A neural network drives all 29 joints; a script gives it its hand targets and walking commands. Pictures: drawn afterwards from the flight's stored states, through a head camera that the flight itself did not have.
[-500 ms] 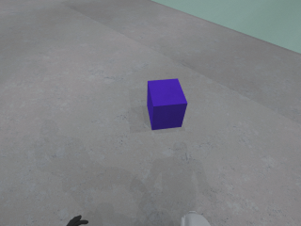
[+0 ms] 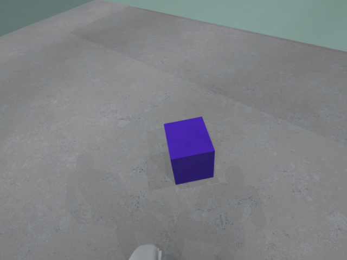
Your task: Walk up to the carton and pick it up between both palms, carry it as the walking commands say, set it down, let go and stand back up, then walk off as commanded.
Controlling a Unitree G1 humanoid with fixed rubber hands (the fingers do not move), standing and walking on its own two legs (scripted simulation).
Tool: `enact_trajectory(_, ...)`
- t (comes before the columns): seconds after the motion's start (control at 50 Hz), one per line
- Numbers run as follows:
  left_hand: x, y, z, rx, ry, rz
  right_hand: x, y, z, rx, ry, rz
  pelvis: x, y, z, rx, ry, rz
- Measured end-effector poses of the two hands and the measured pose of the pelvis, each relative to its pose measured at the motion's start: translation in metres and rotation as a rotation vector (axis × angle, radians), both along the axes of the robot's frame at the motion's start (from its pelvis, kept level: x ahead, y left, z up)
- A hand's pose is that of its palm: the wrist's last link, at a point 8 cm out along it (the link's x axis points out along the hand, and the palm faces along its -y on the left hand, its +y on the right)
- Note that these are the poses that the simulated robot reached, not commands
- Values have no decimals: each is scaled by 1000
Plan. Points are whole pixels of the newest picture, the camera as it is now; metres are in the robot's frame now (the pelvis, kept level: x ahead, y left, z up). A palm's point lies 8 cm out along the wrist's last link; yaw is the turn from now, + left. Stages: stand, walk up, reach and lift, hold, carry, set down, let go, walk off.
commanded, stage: walk up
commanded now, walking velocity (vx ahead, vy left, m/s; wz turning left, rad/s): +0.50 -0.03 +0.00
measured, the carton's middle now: (188, 150) +0.88 +0.05 -0.64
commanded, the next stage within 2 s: none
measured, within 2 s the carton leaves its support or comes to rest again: neither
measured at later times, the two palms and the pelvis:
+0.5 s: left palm (90, 210) +0.28 +0.31 -0.14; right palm (270, 203) +0.30 -0.21 -0.11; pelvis +0.24 +0.07 -0.01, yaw +0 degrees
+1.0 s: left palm (125, 162) +0.44 +0.23 -0.11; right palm (281, 166) +0.44 -0.28 -0.15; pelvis +0.38 -0.03 -0.01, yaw +0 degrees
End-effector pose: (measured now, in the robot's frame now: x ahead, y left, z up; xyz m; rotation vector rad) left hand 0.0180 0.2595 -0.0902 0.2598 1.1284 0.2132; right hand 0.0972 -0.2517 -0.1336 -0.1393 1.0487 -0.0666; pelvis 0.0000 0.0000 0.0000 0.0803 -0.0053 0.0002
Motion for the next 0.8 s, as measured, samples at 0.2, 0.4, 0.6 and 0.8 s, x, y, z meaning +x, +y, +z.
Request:
enact_trajectory(0.2,86,19,-11,-22,10,4,93,18,4,-19,3,5,89,21,-3,-29,7,-1)
enact_trajectory(0.4,192,55,-58,-99,56,23,213,48,7,-147,-39,-7,200,64,-26,-89,15,-3)
enact_trajectory(0.6,302,44,-45,-151,-28,4,227,31,32,-215,80,-52,265,58,-4,-128,-23,3)
enact_trajectory(0.8,374,2,-44,-98,-28,-5,299,-11,-3,-140,76,-54,335,9,-21,-57,-13,-3)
